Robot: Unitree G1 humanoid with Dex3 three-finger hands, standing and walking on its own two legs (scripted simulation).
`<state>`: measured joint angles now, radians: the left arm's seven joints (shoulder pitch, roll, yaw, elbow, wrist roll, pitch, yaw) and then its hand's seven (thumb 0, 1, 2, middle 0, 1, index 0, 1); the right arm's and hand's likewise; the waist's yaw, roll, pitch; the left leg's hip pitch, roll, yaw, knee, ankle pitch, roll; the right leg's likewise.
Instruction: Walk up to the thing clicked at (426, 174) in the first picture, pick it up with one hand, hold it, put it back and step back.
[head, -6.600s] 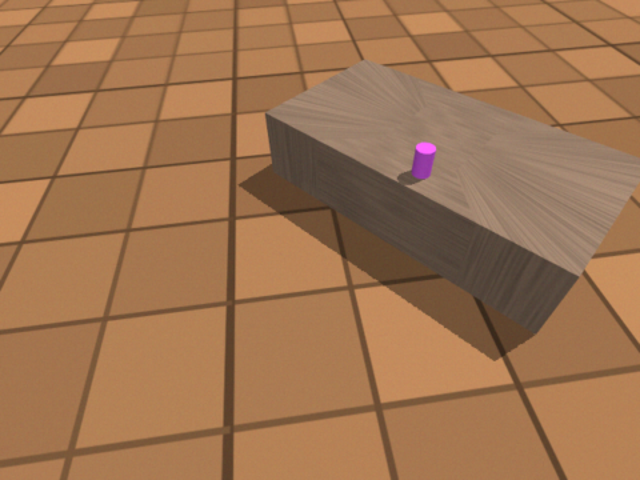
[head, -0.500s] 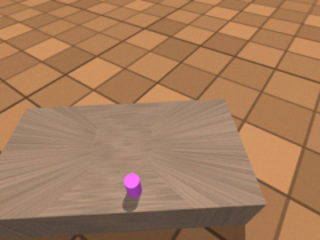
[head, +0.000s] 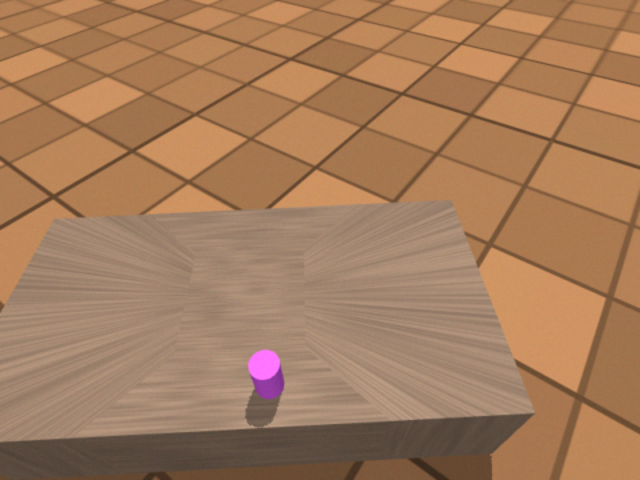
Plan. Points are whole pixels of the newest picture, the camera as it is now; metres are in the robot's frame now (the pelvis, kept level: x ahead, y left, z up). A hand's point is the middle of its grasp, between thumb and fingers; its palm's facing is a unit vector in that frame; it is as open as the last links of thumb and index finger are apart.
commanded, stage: stand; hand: left
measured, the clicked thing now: (267, 375) +0.43 +0.16 -0.40
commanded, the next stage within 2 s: go down in 0.40 s
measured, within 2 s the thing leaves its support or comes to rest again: neither
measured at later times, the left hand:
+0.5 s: hand out of the picture +0.07 +0.25 -0.16, palm faces -0.03 -0.94 -0.35, open 7.4 cm
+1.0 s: hand out of the picture +0.15 +0.26 -0.15, palm faces +0.04 -0.94 -0.34, open 16.1 cm
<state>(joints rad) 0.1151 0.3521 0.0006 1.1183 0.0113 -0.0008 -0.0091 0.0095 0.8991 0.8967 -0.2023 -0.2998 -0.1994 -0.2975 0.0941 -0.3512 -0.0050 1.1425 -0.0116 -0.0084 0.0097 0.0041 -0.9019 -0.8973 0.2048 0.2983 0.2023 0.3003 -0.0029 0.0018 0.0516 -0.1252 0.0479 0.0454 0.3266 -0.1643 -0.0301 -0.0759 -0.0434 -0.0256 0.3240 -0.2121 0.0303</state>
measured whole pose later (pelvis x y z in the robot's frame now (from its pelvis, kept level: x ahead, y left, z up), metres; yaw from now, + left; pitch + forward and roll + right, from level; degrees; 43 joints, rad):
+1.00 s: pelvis +0.00 +0.01 -0.02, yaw +0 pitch +6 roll +0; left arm 0.09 0.32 0.16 0.74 0.07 0.27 -0.05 0.01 -0.26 0.17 -0.06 -0.11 -0.06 -0.10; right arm 0.25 -0.25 -0.02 0.69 0.03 -0.08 -0.04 0.01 -0.90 -0.89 0.21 0.30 0.20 0.30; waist -0.03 0.01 -0.02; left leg -0.41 0.05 0.03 0.60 -0.29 -0.02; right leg -0.35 -0.05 -0.02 0.58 -0.33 0.04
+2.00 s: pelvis -0.01 +0.01 -0.07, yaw +2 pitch +12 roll -3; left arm 0.39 0.36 0.17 0.10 0.01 0.57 -0.08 0.00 -0.59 0.13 -0.07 -0.12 -0.06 -0.13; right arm 0.27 -0.23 0.01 0.56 0.02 -0.21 -0.17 0.01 -0.86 -0.89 0.21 0.30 0.20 0.30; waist -0.03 0.05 -0.16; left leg -0.76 0.06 -0.03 1.03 -0.48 -0.02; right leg -0.66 -0.04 -0.06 0.97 -0.52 0.04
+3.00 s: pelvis -0.02 +0.02 -0.07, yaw +0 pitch +14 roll -3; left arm -0.22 0.54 0.41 0.77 -0.03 0.08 -0.35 0.00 -0.59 0.09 -0.08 -0.05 -0.04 -0.07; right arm 0.34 -0.26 0.00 0.70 -0.02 -0.24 -0.14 0.01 -0.90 -0.90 0.21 0.30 0.20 0.30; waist -0.07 0.01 -0.10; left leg -0.84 0.08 -0.01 1.03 -0.45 -0.01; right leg -0.75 -0.03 -0.03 0.98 -0.48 0.04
